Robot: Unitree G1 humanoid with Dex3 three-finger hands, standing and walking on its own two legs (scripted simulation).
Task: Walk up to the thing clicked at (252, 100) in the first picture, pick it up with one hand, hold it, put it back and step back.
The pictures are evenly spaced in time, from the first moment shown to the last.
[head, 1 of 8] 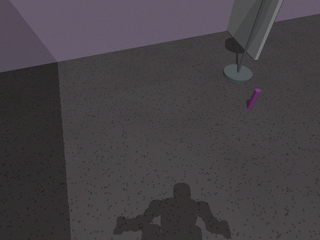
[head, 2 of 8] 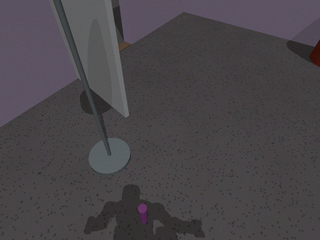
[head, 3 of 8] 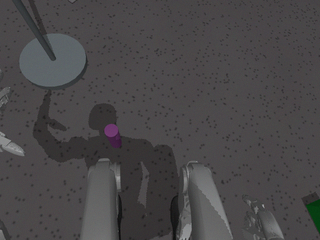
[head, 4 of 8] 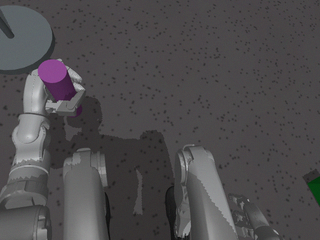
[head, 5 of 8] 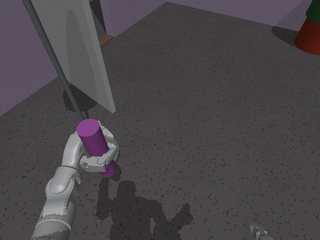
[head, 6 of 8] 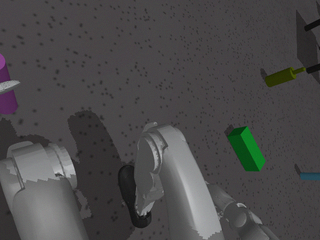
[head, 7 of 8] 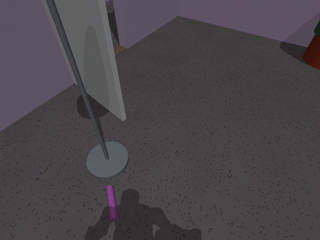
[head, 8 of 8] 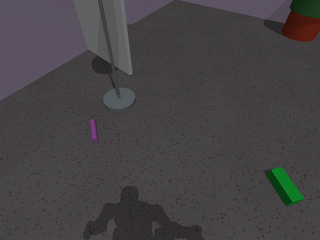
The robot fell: no
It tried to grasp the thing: yes
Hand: left
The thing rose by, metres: 0.69
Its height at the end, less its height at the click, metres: -0.08
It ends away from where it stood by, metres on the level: 0.43
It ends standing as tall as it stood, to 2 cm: no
